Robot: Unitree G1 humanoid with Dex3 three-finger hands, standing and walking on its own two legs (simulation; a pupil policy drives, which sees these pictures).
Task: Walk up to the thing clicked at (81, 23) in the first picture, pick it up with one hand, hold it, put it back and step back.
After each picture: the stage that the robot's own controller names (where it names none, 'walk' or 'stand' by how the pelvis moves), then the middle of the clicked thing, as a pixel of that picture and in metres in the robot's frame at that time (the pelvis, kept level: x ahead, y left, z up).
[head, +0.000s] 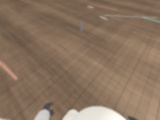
stand; (81, 26) +2.20 +0.35 -0.66
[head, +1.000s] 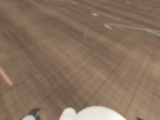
walk; (85, 32) +2.07 +0.16 -0.64
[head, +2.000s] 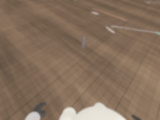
walk; (83, 42) +1.45 +0.16 -0.65
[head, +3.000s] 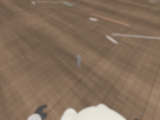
walk; (78, 60) +0.94 +0.20 -0.64
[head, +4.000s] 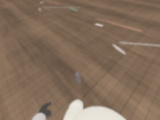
walk; (78, 78) +0.60 +0.24 -0.64
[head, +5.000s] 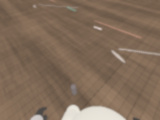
stand; (73, 90) +0.41 +0.20 -0.63
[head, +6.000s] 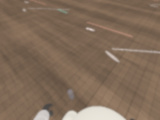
stand; (71, 94) +0.35 +0.23 -0.65
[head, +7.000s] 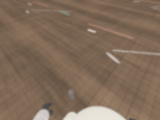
stand; (71, 94) +0.37 +0.23 -0.66
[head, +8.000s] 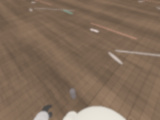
stand; (72, 93) +0.38 +0.21 -0.66
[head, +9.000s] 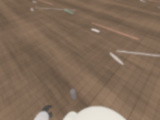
stand; (73, 94) +0.37 +0.20 -0.66
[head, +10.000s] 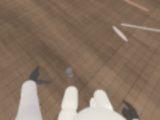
go down; (69, 73) +0.43 +0.19 -0.51
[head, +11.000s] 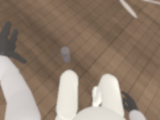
go down; (66, 55) +0.47 +0.22 -0.27
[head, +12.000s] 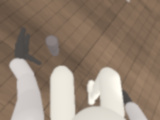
close in; (53, 47) +0.46 +0.25 -0.20
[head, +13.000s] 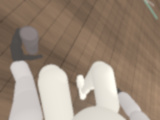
close; (31, 43) +0.45 +0.28 -0.16
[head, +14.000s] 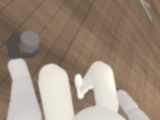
lift; (30, 45) +0.42 +0.28 -0.16
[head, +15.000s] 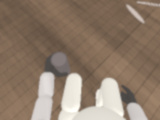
lift; (63, 66) +0.32 +0.20 -0.01
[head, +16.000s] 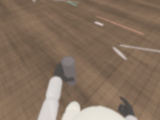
hold; (70, 73) +0.30 +0.15 +0.04
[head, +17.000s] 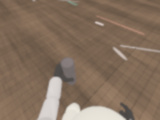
hold; (69, 73) +0.31 +0.15 +0.03
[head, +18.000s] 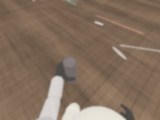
hold; (71, 72) +0.31 +0.14 +0.04
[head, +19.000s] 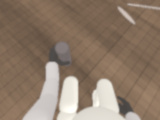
crouch; (65, 56) +0.41 +0.18 -0.04
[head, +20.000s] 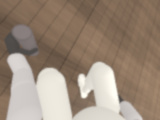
lower; (29, 44) +0.45 +0.28 -0.17
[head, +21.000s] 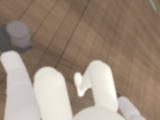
lower; (22, 40) +0.45 +0.29 -0.17
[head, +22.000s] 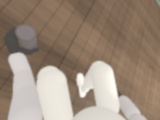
lower; (29, 43) +0.44 +0.27 -0.17
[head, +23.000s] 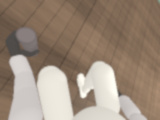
lower; (30, 45) +0.43 +0.28 -0.17
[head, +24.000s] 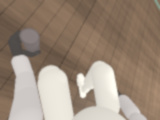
loosen; (32, 45) +0.43 +0.27 -0.17
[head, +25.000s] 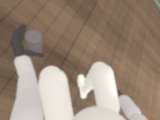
withdraw; (35, 46) +0.43 +0.26 -0.17
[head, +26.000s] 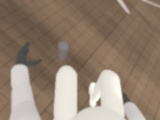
stand; (62, 52) +0.45 +0.22 -0.21
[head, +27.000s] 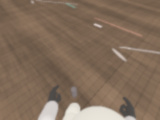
stand; (74, 92) +0.37 +0.16 -0.58
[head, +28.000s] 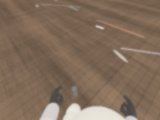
stand; (74, 92) +0.39 +0.17 -0.60
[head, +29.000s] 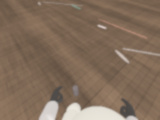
stand; (75, 91) +0.39 +0.17 -0.60
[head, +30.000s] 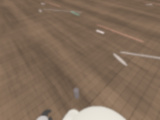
stand; (76, 93) +0.40 +0.17 -0.65
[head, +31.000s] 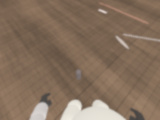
walk; (78, 75) +0.51 +0.14 -0.64
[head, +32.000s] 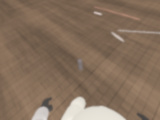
walk; (80, 64) +0.75 +0.21 -0.63
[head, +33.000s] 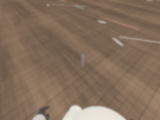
stand; (82, 60) +1.01 +0.20 -0.64
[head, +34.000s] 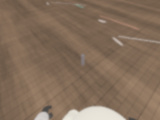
stand; (82, 59) +1.00 +0.17 -0.66
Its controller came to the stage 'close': yes
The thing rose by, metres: 0.69
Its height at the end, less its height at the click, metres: +0.00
